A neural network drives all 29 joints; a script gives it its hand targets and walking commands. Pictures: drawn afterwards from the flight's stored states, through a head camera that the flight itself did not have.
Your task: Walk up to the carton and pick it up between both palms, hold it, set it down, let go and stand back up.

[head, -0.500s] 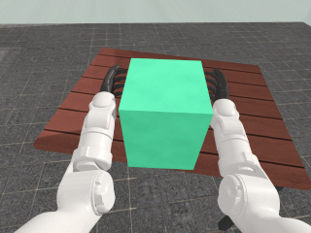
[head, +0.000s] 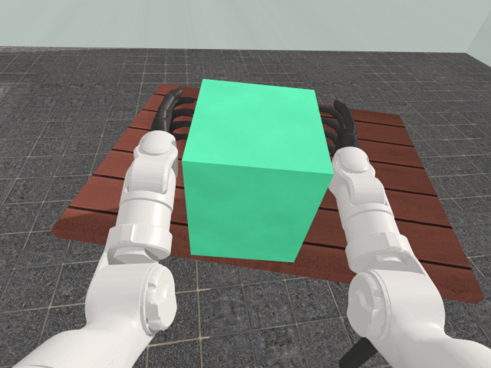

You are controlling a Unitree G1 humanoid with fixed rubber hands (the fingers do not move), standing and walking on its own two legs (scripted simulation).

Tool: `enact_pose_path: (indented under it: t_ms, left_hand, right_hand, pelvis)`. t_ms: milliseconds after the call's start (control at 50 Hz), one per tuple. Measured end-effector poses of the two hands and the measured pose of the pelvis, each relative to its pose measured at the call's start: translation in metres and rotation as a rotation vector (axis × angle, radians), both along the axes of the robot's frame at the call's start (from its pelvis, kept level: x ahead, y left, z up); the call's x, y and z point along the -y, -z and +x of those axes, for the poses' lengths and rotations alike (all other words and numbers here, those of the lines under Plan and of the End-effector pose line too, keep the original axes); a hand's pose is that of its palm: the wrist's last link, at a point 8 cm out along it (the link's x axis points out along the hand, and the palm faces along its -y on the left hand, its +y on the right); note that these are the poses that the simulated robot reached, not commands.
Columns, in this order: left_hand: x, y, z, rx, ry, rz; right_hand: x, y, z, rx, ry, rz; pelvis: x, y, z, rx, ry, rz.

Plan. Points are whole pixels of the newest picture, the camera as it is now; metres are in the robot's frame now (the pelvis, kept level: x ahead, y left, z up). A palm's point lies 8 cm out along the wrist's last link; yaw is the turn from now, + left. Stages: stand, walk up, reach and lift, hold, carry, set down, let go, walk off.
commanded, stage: reach and lift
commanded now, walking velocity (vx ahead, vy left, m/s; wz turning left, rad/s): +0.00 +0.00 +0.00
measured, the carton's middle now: (250, 175) +0.42 -0.03 +0.11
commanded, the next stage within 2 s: hold in 1.88 s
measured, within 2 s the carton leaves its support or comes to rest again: neither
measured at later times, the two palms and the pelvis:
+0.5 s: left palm (158, 123) +0.40 +0.12 +0.23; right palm (355, 137) +0.37 -0.17 +0.23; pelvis -0.01 +0.00 +0.00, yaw -1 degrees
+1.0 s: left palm (144, 109) +0.37 +0.13 +0.27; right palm (363, 115) +0.36 -0.16 +0.27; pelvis -0.01 +0.00 +0.00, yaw -2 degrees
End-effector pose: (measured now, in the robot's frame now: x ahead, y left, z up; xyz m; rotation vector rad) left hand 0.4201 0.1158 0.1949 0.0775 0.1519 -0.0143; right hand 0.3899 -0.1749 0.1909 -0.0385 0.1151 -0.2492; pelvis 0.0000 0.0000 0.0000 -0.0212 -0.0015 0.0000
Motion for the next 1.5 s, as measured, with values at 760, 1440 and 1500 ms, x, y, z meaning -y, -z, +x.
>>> enact_pose_path:
  t_ms: [760,1440,1500]
  left_hand:
    - [-0.008,-0.057,-0.036,0.029,-0.016,-0.039]
    - [-0.011,-0.087,-0.042,0.043,-0.018,-0.075]
    - [-0.012,-0.088,-0.043,0.044,-0.018,-0.075]
  right_hand:
    - [-0.008,-0.062,-0.027,0.059,-0.020,0.054]
    - [-0.009,-0.104,-0.029,0.065,-0.023,0.076]
    - [-0.010,-0.106,-0.029,0.065,-0.024,0.076]
  pelvis:
    - [-0.001,0.001,-0.014,0.069,0.018,-0.003]
    - [0.000,0.001,-0.004,0.075,0.033,0.000]
    - [0.000,0.001,-0.003,0.076,0.033,0.000]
